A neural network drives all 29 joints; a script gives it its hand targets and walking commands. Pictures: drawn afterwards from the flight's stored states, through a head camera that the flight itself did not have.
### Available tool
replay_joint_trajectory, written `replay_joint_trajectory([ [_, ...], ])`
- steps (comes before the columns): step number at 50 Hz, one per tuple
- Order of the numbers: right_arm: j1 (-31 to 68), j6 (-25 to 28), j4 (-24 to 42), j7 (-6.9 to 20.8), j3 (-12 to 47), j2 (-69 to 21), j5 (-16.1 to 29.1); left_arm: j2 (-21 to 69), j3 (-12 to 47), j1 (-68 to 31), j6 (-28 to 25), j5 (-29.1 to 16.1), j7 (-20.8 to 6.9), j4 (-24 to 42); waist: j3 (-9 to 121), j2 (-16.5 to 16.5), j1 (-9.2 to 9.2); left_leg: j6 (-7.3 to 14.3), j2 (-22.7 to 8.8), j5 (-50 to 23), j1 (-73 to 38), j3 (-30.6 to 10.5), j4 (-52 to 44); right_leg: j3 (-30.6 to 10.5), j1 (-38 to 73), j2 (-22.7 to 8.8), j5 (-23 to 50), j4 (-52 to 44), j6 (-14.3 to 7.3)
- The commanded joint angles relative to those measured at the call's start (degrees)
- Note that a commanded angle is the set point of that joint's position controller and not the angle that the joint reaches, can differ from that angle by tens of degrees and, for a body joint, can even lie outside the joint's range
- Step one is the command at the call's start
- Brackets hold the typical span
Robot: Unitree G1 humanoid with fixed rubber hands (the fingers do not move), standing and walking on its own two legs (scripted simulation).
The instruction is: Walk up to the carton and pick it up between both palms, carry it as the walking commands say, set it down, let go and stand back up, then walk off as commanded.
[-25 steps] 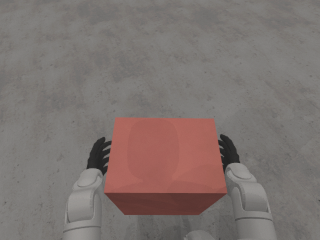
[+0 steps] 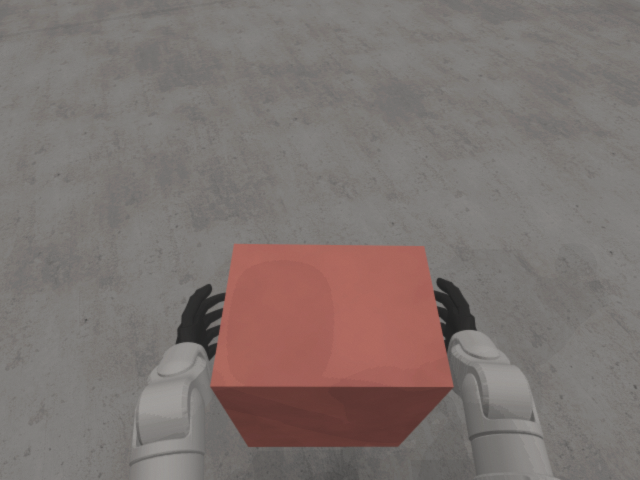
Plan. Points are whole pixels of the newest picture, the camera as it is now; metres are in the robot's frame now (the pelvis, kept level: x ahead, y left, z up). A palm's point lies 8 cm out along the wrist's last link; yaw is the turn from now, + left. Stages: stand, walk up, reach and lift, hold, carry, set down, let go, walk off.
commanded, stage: carry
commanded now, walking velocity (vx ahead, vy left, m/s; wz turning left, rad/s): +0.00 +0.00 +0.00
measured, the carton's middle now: (326, 357) +0.30 +0.01 -0.05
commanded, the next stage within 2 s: none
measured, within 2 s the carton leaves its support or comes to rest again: neither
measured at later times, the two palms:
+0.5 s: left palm (269, 181) +0.62 +0.10 -0.01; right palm (443, 196) +0.60 -0.23 -0.04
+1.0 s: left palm (302, 61) +1.04 +0.03 +0.02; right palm (432, 63) +1.04 -0.29 +0.00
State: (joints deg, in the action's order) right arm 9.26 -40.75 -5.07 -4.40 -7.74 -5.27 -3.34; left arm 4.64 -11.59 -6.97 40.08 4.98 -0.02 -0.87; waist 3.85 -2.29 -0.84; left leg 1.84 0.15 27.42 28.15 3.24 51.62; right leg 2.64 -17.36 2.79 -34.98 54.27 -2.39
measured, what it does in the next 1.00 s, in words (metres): walks ahead: right foot, then left foot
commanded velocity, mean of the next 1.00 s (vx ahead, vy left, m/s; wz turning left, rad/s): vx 0.00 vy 0.00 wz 0.00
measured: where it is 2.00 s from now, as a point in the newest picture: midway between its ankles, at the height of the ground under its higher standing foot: (373, 225)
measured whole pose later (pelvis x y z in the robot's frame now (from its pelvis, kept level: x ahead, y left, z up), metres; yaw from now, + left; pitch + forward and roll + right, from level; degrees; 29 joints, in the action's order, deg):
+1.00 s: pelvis +0.74 -0.14 -0.01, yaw +0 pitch +9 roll +3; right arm 8.9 -37.2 -4.1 -4.8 -7.8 -6.0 -3.9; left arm 2.8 -10.3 -7.9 36.6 4.1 -0.4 -1.8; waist 4.0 -1.6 -0.4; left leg 3.3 1.4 26.3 35.7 7.5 53.3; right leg 0.0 -24.8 7.2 -42.0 83.0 0.4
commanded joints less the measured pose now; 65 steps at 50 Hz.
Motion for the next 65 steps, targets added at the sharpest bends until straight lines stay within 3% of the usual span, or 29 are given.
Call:
replay_joint_trajectory([
  [1, 24.9, 3.3, 6.8, 12.4, 32.8, -43.9, 6.7, 36.4, 39.7, -33.4, -1.9, -10.9, -12.1, 4.9, 24.5, 20.6, -1.65, 18.2, -20.4, -100.6, -53.2, -27.4, -12.4, -7.4, -35.3, -0.9, -13.3, 19.9, 7.2],
  [4, 32.6, 3.9, 10.3, 11.9, 34.9, -43.3, 8.0, 37.7, 37.8, -33.0, -3.0, -12.0, -12.6, 1.6, 22.3, 10.1, 0.74, 9.2, -15.2, -88.7, -44.6, -16.5, -3.0, -4.5, -27.8, -4.6, -2.9, -15.2, 4.5],
  [5, 32.0, 4.1, 9.8, 11.7, 35.2, -42.8, 8.3, 37.9, 37.0, -31.2, -3.2, -11.3, -12.7, 0.5, 25.4, 8.4, 3.48, 5.0, -10.4, -83.9, -32.7, -6.9, 6.2, -4.7, -8.8, -4.9, 18.6, -33.5, 4.8],
  [7, 32.6, 4.1, 9.4, 11.9, 36.2, -42.7, 7.6, 37.4, 34.3, -31.3, -3.4, -9.9, -12.9, -3.2, 23.3, -20.3, 2.09, -2.5, 1.0, -0.7, 13.2, 3.0, 22.5, -18.3, 31.5, -16.7, 117.0, -17.8, -1.8],
  [8, 36.3, 4.3, 9.1, 12.4, 36.0, -45.3, 8.1, 38.8, 33.3, -32.7, -3.7, -9.3, -12.5, -4.4, 17.8, -21.9, 3.26, -1.9, 2.4, 7.6, 21.6, 1.8, 30.0, -20.6, 33.6, -18.6, 126.0, -16.8, -4.7],
  [13, 32.7, 4.0, 7.6, 12.2, 34.2, -46.0, 8.4, 40.3, 39.1, -36.4, -2.7, -12.7, -12.2, 4.8, 5.9, -4.9, 4.20, -0.8, 3.6, 11.4, 33.8, 7.1, 25.0, -15.2, 34.2, -12.0, 103.7, -19.0, -2.3],
  [17, 30.9, 2.3, 12.4, 12.0, 35.2, -44.7, 10.5, 36.2, 40.0, -37.2, -1.7, -14.2, -11.2, 12.8, 17.2, -4.0, -0.02, -0.4, 8.3, -23.7, -17.3, 10.4, -16.3, -4.2, 9.2, -8.4, 105.9, 2.6, 3.0],
  [18, 29.2, 2.5, 13.7, 11.5, 36.0, -44.1, 11.1, 36.5, 39.0, -35.2, -1.2, -15.0, -11.4, 11.2, 27.0, 7.4, -3.42, 11.4, -5.6, -79.7, -39.9, -13.6, -15.7, -2.1, -5.9, -2.3, 81.6, 30.1, 10.4],
  [19, 25.8, 3.0, 5.6, 11.9, 32.0, -44.8, 7.0, 39.1, 38.6, -39.1, -2.3, -15.5, -12.0, 8.5, 35.2, 34.7, -3.54, 26.2, -22.0, -124.8, -64.3, -38.3, -10.3, -7.4, -30.3, 9.7, 4.8, 53.5, 12.9],
  [23, 31.0, 4.3, 18.9, 10.5, 40.9, -45.0, 11.4, 38.9, 37.4, -32.6, -3.8, -15.9, -12.4, 9.0, 13.5, 11.6, -6.19, 16.4, -22.3, -85.5, -67.4, -43.5, -6.6, -22.5, -85.7, 1.0, -50.8, 58.5, 0.5],
  [25, 31.2, 4.6, 21.6, 10.2, 43.6, -45.3, 11.7, 36.1, 35.3, -26.4, -4.6, -13.9, -12.3, 9.6, 19.6, -5.1, -2.64, 9.7, -18.4, -71.0, -54.7, -28.5, -3.5, -14.9, -66.6, -6.5, -30.7, 19.2, -0.8],
  [27, 27.7, 5.0, 22.5, 10.2, 44.3, -43.4, 14.2, 35.7, 35.5, -26.2, -4.8, -15.1, -12.1, 10.6, 30.0, -6.4, 3.01, 1.1, -5.9, -56.9, -14.9, -3.1, 10.4, 0.8, 3.9, 0.4, 33.7, -25.8, 3.0],
  [28, 30.0, 5.2, 19.2, 11.1, 41.8, -43.3, 13.5, 38.4, 35.3, -30.2, -5.5, -13.6, -12.1, 9.1, 30.8, -2.9, 4.47, -2.9, -2.2, -23.4, -2.2, -0.7, 19.6, -4.6, 22.3, -0.6, 55.5, -22.6, 0.7],
  [29, 30.9, 5.3, 18.1, 11.5, 42.9, -42.5, 12.6, 37.0, 34.7, -30.2, -6.2, -12.0, -12.0, 7.3, 33.3, -20.2, 1.29, -7.5, 5.3, 5.7, 5.4, 1.1, 41.3, -33.8, 26.0, -19.6, 96.0, -20.0, -7.4],
  [30, 34.5, 5.8, 15.9, 12.0, 42.1, -44.2, 11.6, 35.3, 32.0, -31.2, -7.0, -9.6, -12.1, 4.3, 32.3, -21.8, 2.96, -3.9, 6.5, 3.2, 6.9, -4.3, 44.0, -37.5, 25.8, -18.7, 111.6, -21.0, -12.2],
  [32, 32.6, 6.4, 13.2, 12.3, 39.5, -44.6, 11.6, 37.5, 34.6, -31.9, -6.9, -10.0, -11.6, 5.4, 26.6, -16.0, 4.56, -3.0, 4.6, 4.9, 21.4, -4.8, 50.2, -31.9, 33.4, -19.1, 107.3, -17.3, -14.1],
  [38, 25.1, 7.9, 12.5, 11.9, 37.8, -45.0, 10.4, 36.5, 43.3, -31.0, -7.6, -13.2, -11.1, 12.1, 19.4, -1.6, 5.26, -1.5, 3.0, 16.8, 42.5, 1.2, 38.6, -25.0, 42.7, -11.4, 95.3, -15.9, -5.9],
  [41, 25.4, 7.1, 12.0, 11.9, 37.1, -44.7, 10.7, 35.8, 45.2, -37.8, -6.4, -14.4, -11.0, 15.9, 17.9, 5.3, 2.77, -1.1, 4.4, -4.1, 13.9, 5.2, 7.3, -12.5, 20.1, -7.1, 88.1, -18.2, -0.7],
  [44, 24.9, 5.3, 11.7, 12.2, 35.4, -43.7, 9.4, 34.9, 40.9, -30.2, -4.1, -12.5, -11.2, 9.6, 23.3, 1.1, 0.55, -0.4, 9.1, -35.1, -19.8, 11.1, -20.3, -5.2, 7.0, -5.9, 90.7, -1.5, 4.0],
  [45, 23.3, 5.2, 11.5, 12.1, 35.2, -43.3, 8.9, 34.5, 40.0, -29.9, -3.7, -12.4, -11.4, 8.6, 28.7, 8.7, -2.42, 9.0, -3.6, -75.3, -34.9, -9.3, -21.5, -3.2, -2.4, 0.4, 69.0, 21.2, 11.0],
  [46, 23.3, 4.8, 7.9, 12.5, 33.5, -43.3, 6.8, 37.5, 39.7, -32.5, -3.4, -12.5, -12.4, 5.7, 31.6, 24.5, -2.21, 21.1, -20.1, -113.3, -50.4, -32.7, -15.8, -6.7, -20.0, 9.3, 1.6, 35.9, 13.9],
  [47, 22.0, 5.6, 4.1, 12.7, 31.6, -43.2, 5.0, 35.6, 38.6, -33.0, -4.4, -11.0, -12.7, 3.9, 37.0, 27.6, -1.64, 25.3, -22.9, -109.9, -57.9, -37.8, -13.7, -13.1, -28.6, 5.3, -9.0, 44.6, 10.5],
  [50, 26.0, 6.1, 9.9, 12.0, 38.1, -45.6, 8.9, 37.3, 39.8, -30.0, -5.1, -12.3, -13.0, 3.5, 26.2, 12.1, -4.38, 19.4, -20.9, -89.1, -64.2, -36.9, -8.5, -15.2, -64.4, 0.9, -29.1, 49.1, 3.3],
  [53, 30.3, 6.5, 16.2, 11.3, 41.8, -46.4, 10.7, 36.6, 37.6, -26.9, -5.7, -13.0, -13.3, 4.5, 27.2, -4.8, -1.88, 12.6, -21.0, -66.5, -51.7, -26.5, -7.7, -14.5, -53.5, -8.4, -15.7, 17.0, 1.6],
  [56, 29.9, 5.9, 15.3, 11.3, 40.3, -44.3, 10.5, 38.2, 38.1, -27.6, -4.9, -13.5, -13.7, 3.6, 26.5, 4.2, 2.87, 2.2, -9.6, -48.6, -8.8, -2.9, -5.1, -0.7, 4.6, -4.2, 36.3, -19.6, 3.2],
  [57, 30.7, 5.6, 14.1, 11.7, 40.2, -44.1, 10.4, 38.9, 37.0, -27.6, -4.9, -12.2, -13.7, 1.4, 26.1, 0.6, 4.41, -0.5, -6.9, -38.4, -3.4, -1.6, 6.6, -5.7, 11.0, -2.5, 45.6, -20.6, 1.2],
  [58, 28.5, 4.9, 13.3, 12.2, 40.0, -44.0, 9.1, 38.4, 36.4, -25.8, -4.3, -11.5, -13.8, -0.3, 25.7, -17.6, 2.10, -4.6, 2.0, -3.5, 3.4, 3.7, 20.0, -22.9, 15.4, -15.4, 86.3, -22.6, -3.6],
  [59, 28.4, 4.2, 10.9, 12.7, 38.7, -44.8, 7.6, 37.2, 35.1, -27.1, -4.2, -10.0, -13.8, -1.7, 25.6, -20.1, 1.87, -4.6, 4.7, 5.8, 2.4, 0.1, 24.2, -27.9, 13.4, -18.3, 100.8, -22.8, -7.7],
  [65, 32.4, 4.7, 10.6, 13.2, 38.1, -48.5, 10.9, 40.5, 39.6, -33.6, -3.7, -11.8, -14.0, 3.1, 24.8, -7.4, 2.64, -2.3, -0.9, 3.4, 20.1, -4.6, 25.7, -24.5, 28.7, -19.5, 92.2, -18.0, -9.5],
])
